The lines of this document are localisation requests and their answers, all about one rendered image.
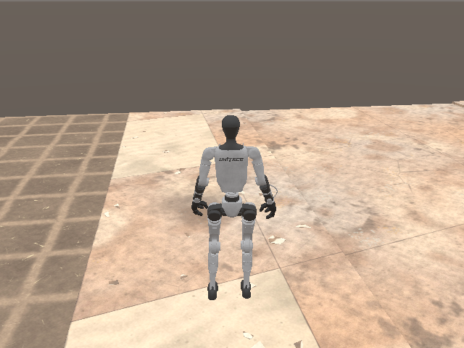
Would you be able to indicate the right robot forearm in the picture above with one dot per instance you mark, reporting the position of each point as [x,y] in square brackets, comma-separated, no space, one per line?
[266,192]

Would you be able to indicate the right robot hand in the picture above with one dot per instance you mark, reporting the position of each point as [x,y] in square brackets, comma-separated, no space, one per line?
[270,207]

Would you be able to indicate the left robot forearm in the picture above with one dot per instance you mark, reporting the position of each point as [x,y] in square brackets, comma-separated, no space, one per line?
[198,192]

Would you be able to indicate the left robot upper arm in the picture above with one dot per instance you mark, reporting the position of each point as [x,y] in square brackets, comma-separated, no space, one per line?
[204,169]

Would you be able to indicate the right robot upper arm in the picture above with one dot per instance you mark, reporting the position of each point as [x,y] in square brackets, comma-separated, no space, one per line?
[254,153]

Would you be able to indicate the right robot shin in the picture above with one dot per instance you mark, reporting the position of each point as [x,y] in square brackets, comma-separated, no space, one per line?
[247,265]

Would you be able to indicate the left robot shin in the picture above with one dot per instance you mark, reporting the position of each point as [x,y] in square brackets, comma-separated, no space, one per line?
[212,266]

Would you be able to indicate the robot shin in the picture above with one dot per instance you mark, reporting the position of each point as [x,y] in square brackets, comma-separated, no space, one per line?
[247,265]
[212,266]

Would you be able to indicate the left robot hand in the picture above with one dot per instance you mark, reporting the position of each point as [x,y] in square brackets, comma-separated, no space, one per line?
[198,205]

